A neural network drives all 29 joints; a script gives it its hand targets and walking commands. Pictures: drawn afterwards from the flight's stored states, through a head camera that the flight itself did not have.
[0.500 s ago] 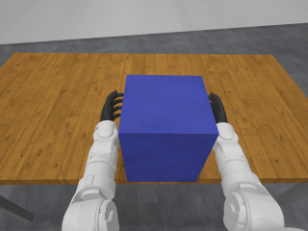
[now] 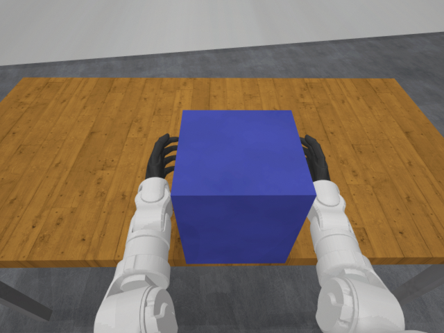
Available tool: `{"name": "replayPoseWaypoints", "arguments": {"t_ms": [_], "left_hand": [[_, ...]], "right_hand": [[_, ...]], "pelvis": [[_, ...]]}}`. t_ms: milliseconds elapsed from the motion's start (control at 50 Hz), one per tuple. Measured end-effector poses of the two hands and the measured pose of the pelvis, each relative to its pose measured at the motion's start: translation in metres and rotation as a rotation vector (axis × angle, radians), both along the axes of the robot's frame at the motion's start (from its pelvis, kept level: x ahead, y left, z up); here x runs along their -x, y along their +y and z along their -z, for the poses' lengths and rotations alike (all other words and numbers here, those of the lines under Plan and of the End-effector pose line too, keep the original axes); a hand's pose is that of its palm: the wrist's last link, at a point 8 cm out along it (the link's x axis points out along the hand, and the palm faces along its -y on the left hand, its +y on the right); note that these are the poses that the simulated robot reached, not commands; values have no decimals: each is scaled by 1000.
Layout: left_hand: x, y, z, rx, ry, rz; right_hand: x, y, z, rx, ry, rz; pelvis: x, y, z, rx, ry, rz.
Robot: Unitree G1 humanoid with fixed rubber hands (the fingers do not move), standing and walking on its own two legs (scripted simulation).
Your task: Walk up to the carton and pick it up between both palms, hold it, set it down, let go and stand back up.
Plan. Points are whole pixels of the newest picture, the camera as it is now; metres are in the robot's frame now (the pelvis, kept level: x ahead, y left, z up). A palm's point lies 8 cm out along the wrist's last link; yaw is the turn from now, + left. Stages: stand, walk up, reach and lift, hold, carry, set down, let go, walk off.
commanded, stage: set down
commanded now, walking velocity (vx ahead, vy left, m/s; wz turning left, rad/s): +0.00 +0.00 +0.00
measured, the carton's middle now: (236, 190) +0.37 -0.03 +0.03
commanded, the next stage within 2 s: none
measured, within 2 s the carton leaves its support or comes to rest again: neither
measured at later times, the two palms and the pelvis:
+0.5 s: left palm (157, 176) +0.38 +0.12 +0.08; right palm (316, 177) +0.36 -0.19 +0.07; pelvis +0.00 +0.00 +0.00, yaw -1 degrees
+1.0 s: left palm (158, 179) +0.40 +0.12 +0.04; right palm (315, 173) +0.39 -0.20 +0.04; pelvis +0.00 +0.00 -0.01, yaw -4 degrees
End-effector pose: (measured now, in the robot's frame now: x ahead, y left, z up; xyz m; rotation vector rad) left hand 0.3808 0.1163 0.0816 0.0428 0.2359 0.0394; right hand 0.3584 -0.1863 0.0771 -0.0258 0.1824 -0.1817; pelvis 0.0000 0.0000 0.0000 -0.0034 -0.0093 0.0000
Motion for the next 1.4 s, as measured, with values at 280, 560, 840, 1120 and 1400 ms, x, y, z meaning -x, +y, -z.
{"name": "replayPoseWaypoints", "arguments": {"t_ms": [280,560,840,1120,1400], "left_hand": [[0,0,1,3,-8,2],[-3,0,5,-18,-12,7],[-19,-1,48,-25,68,-19],[-15,21,32,-11,19,-34],[-24,26,-24,-13,-2,-13]], "right_hand": [[0,0,1,9,-21,-4],[0,0,4,16,-44,-6],[-14,-4,57,-20,144,-16],[-28,-48,15,17,62,34],[-18,-72,-32,-36,63,-2]], "pelvis": [[-1,0,0,-2,-18,11],[-2,0,0,-3,-32,23],[3,3,6,6,144,71],[-1,-1,8,19,173,62],[26,-6,10,-9,183,63]]}}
